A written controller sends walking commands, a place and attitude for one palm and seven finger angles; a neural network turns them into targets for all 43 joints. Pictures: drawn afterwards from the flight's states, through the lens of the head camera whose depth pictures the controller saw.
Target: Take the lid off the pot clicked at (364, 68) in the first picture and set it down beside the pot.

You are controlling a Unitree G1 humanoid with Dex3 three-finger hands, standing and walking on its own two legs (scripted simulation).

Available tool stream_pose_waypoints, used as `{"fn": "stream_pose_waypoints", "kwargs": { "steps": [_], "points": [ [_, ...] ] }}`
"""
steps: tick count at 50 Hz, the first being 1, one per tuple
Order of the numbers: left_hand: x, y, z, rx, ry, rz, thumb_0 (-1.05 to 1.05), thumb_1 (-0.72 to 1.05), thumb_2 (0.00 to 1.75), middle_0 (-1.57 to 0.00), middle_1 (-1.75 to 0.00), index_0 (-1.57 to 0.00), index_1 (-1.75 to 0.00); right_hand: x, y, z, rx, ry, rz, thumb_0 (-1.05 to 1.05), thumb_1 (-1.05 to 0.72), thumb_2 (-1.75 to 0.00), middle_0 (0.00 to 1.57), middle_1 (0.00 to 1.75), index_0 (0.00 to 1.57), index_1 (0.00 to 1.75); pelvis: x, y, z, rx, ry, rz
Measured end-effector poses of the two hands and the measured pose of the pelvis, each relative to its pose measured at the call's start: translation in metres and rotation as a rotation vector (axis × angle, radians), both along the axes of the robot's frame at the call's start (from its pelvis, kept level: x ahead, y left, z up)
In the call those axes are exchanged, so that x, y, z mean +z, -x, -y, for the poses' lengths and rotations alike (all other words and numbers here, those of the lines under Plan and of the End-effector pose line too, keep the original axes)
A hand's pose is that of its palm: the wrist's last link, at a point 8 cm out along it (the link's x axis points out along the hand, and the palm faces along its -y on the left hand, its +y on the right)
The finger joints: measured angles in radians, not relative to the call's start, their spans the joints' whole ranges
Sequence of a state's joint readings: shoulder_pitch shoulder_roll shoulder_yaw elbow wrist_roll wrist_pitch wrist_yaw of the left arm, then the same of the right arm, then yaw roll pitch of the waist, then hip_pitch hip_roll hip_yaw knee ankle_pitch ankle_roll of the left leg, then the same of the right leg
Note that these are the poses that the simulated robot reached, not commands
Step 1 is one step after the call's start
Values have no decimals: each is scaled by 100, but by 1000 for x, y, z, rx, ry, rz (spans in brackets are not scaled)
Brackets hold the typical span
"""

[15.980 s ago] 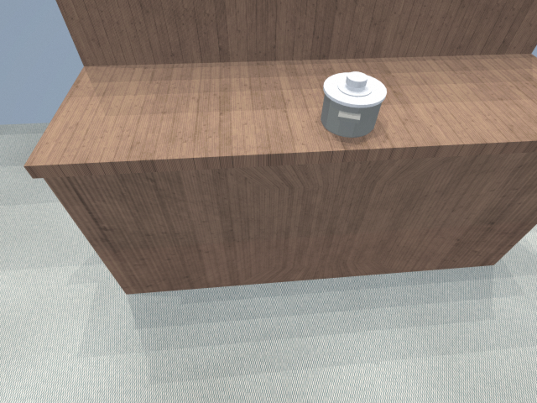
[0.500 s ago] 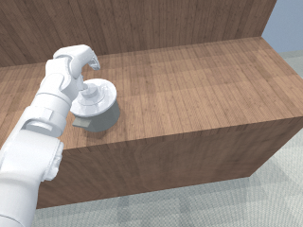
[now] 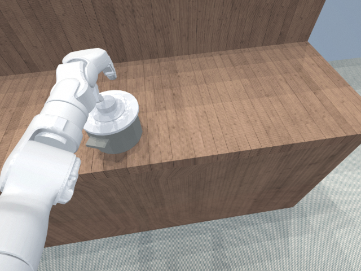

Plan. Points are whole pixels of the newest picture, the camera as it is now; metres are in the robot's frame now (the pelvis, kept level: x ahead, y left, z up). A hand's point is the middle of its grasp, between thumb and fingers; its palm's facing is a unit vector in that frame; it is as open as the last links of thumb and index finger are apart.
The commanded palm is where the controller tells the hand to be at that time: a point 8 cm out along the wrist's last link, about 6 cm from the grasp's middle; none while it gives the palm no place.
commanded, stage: lower the open fingers around the knob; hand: left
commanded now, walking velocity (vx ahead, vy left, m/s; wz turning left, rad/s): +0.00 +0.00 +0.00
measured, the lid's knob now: (106, 104) +0.51 +0.17 +0.08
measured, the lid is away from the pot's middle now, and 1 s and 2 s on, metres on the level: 0.00 0.00 0.00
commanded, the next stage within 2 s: close the fingers and squeeze the knob in 1.50 s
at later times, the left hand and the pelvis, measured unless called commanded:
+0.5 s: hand (99, 96) +0.49 +0.16 +0.13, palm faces -0.35 -0.07 -0.93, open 10.1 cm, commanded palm +0.49 +0.16 +0.18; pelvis +0.01 +0.00 +0.00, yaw +0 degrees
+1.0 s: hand (104, 101) +0.49 +0.16 +0.11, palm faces -0.38 -0.06 -0.92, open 10.1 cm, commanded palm +0.51 +0.16 +0.16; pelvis +0.00 +0.00 +0.00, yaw -1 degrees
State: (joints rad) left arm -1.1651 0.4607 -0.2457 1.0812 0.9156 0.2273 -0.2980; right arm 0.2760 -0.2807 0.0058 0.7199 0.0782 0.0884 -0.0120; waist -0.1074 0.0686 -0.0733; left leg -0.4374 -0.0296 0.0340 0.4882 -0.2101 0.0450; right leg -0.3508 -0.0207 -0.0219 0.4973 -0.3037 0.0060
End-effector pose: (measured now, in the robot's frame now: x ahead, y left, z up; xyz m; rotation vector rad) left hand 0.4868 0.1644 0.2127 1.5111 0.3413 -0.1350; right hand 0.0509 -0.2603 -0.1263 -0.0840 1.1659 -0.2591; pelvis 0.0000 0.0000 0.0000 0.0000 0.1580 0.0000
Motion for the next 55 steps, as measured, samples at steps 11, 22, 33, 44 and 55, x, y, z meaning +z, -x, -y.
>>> {"fn": "stream_pose_waypoints", "kwargs": {
  "steps": [11, 22, 33, 44, 55],
  "points": [
    [-5, -6, 6, 24, 20, -39, 0, -30, 145, -84, -9, -84, -8, -1, 22, 4, -40, 6, -34, 1, -91, -90, 20, 30, 20, 30, 1, -4, 2, -11, -2, -2],
    [-22, -1, 3, -43, 29, -61, 0, -30, 145, -84, -9, -84, -8, 5, 9, 13, -32, 37, -14, 1, -91, -90, 20, 30, 20, 30, 1, -8, 4, -9, 1, 4],
    [-41, 5, 1, -29, 24, -70, 0, -30, 145, -84, -9, -84, -8, 3, -15, 9, 3, 19, 17, 1, -91, -90, 20, 30, 20, 30, 0, -6, 3, 0, 2, -6],
    [-48, -2, 1, -6, 26, -84, 0, -30, 145, -83, -8, -84, -8, 0, 0, 8, -26, 23, -17, 1, -91, -90, 20, 30, 20, 30, -2, -4, 5, -10, 3, -25],
    [-48, -12, 3, -4, 10, -95, 0, -30, 145, -85, -10, -84, -8, -1, 41, 14, -82, 44, -112, 1, -91, -90, 20, 30, 20, 30, -3, -5, 4, -19, 4, -42]
  ]
}}
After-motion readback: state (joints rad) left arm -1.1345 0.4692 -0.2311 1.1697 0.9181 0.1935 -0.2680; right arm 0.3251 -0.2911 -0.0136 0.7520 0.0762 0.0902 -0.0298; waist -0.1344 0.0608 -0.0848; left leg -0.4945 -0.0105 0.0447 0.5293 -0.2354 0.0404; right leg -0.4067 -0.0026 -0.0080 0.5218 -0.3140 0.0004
